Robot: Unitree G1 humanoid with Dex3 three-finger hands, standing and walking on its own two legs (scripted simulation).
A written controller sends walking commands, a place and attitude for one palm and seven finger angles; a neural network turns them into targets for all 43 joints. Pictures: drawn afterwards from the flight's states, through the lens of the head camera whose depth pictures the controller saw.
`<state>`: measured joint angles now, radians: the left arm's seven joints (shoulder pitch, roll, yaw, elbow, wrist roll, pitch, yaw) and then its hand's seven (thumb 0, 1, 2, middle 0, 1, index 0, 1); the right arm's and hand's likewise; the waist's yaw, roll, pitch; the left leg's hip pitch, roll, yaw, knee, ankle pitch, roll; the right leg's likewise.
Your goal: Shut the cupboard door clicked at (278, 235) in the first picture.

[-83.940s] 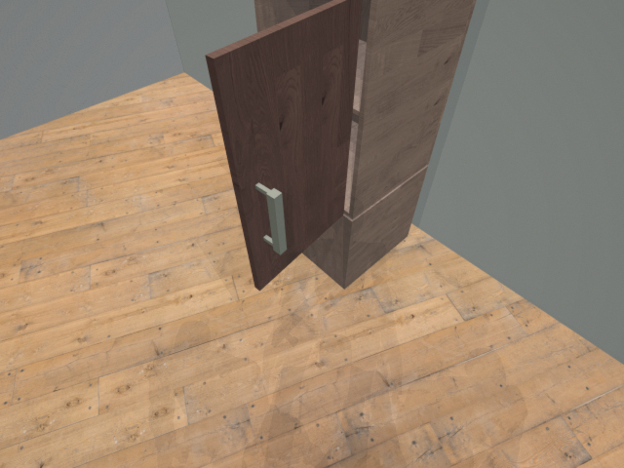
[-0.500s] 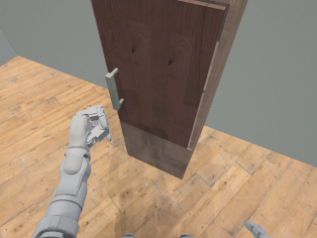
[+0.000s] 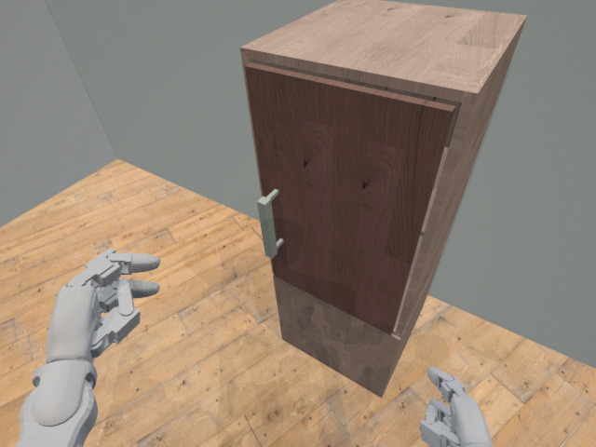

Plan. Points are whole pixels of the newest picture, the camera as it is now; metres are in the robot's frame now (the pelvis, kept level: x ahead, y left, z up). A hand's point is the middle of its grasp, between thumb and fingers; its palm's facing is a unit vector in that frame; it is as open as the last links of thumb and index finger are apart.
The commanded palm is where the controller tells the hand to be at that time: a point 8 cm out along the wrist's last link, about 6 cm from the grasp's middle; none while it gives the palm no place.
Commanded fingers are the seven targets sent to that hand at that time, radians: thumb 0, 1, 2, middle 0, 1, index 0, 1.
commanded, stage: draw the hand back to the body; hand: left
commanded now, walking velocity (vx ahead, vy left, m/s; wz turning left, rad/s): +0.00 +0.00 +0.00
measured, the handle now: (272, 224) +0.61 +0.13 -0.10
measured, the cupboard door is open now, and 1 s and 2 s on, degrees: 0 0 0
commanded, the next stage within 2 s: step back with the hand held close in 0.58 s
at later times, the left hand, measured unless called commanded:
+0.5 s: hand (63, 337) +0.18 +0.26 +0.15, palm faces +0.46 -0.81 -0.37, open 7.3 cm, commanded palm +0.13 +0.30 +0.18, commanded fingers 0.00 0.90 0.90 -0.20 -0.30 -0.20 -0.30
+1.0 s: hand (57, 333) +0.18 +0.27 +0.16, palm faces +0.38 -0.79 -0.48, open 7.4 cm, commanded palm +0.12 +0.31 +0.18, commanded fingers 0.00 0.90 0.90 -0.20 -0.30 -0.20 -0.30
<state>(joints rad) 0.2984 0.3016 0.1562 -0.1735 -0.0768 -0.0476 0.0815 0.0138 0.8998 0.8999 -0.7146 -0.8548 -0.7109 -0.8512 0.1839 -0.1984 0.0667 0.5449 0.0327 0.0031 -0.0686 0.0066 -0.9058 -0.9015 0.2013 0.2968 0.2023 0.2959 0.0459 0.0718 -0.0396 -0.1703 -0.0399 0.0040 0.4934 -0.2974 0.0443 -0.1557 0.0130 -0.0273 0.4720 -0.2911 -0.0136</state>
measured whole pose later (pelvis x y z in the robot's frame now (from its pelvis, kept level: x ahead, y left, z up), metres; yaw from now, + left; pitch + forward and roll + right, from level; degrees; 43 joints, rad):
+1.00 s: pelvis -0.02 +0.01 +0.00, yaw +0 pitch +1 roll -1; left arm 0.54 0.38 0.37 -0.42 -0.07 -0.15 0.11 0.01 0.89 0.90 -0.21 -0.30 -0.21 -0.30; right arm 0.20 -0.26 -0.02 0.59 0.02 0.00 -0.08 0.01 -0.91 -0.90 0.20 0.30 0.20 0.30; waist 0.01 0.07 0.00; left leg -0.25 -0.05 0.01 0.49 -0.26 0.06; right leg -0.23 0.00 -0.02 0.46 -0.24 0.00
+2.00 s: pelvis -0.16 +0.03 -0.01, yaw +4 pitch +5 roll -6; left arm 0.51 0.44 0.49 -0.52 -0.06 -0.27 0.16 0.01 0.89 0.90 -0.21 -0.30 -0.21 -0.30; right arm 0.20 -0.17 -0.01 0.64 -0.02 -0.11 -0.06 0.01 -0.90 -0.90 0.20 0.30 0.20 0.30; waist 0.01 0.02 -0.09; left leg -0.55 0.05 0.05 0.47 -0.02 0.09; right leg -0.22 0.10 -0.02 0.82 -0.47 0.01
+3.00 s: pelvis -0.26 +0.07 -0.01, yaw -5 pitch -2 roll +1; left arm 0.40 0.32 0.40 -0.17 -0.06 -0.13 0.18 0.01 0.90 0.90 -0.21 -0.30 -0.20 -0.30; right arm 0.31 -0.25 0.00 0.71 0.01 -0.06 -0.08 0.01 -0.90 -0.90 0.20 0.30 0.20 0.30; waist 0.02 0.03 -0.11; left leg -0.45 0.06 0.06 0.80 -0.28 0.01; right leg -0.04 0.00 -0.15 0.50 -0.43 -0.05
